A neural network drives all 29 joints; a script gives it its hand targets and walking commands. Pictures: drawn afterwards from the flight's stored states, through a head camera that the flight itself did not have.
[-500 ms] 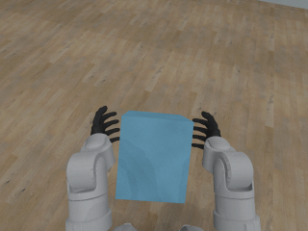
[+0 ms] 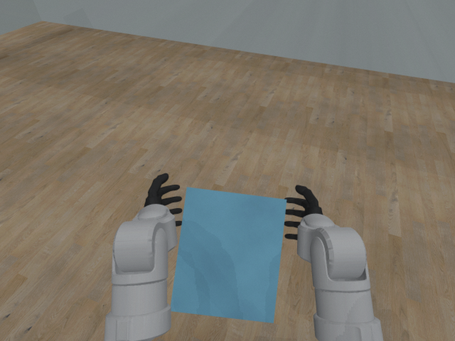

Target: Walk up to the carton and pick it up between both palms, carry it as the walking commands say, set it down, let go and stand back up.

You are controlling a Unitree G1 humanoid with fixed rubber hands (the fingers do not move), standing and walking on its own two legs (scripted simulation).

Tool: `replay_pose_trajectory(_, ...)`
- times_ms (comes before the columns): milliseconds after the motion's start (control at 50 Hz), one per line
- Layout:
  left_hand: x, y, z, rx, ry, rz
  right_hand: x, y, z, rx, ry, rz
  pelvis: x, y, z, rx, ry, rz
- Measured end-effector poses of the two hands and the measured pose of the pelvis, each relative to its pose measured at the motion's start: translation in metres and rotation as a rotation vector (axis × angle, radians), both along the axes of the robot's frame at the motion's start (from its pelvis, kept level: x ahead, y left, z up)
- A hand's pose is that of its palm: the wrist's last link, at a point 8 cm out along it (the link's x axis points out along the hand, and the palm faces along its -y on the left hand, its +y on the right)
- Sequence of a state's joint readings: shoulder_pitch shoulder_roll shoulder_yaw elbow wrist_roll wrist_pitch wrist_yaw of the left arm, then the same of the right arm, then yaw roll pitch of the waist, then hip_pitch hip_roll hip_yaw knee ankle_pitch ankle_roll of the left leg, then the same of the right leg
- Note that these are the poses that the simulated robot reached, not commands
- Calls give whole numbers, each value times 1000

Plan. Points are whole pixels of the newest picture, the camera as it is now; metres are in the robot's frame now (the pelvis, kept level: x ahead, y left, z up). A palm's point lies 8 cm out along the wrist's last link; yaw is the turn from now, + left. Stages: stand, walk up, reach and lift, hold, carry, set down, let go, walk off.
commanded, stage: carry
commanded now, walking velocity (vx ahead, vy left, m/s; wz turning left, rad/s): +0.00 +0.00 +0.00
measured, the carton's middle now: (228, 243) +0.33 +0.01 -0.01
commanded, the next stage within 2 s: none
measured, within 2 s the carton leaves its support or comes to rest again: neither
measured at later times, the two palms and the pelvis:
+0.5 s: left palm (156, 230) +0.29 +0.13 +0.09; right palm (311, 263) +0.23 -0.11 +0.08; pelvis -0.03 +0.06 -0.01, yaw -15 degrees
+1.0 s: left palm (192, 243) +0.28 +0.07 +0.06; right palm out of the picture +0.11 -0.11 +0.06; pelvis -0.03 +0.18 -0.02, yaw -42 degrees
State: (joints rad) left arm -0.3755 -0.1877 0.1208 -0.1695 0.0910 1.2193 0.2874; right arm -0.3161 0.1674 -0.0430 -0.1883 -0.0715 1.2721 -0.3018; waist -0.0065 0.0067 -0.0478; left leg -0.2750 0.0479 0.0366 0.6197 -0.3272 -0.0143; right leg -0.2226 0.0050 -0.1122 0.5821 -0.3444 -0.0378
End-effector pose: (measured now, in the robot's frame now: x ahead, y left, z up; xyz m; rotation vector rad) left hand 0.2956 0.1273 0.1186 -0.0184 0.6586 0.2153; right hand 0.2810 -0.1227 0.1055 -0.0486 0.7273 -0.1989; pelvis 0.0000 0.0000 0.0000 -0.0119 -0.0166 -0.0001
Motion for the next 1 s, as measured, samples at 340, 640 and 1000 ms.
replay_pose_trajectory(340,-15,6,-8,-4,13,-61,-26,7,-9,9,7,-80,-24,26,-7,7,12,-90)
replay_pose_trajectory(640,-3,-34,-32,-12,-10,-336,-82,-17,-39,50,-28,-381,-46,83,-18,32,33,-393)
replay_pose_trajectory(1000,-13,-54,-59,-5,30,-727,-173,10,-48,41,-20,-726,-32,178,-17,61,46,-736)
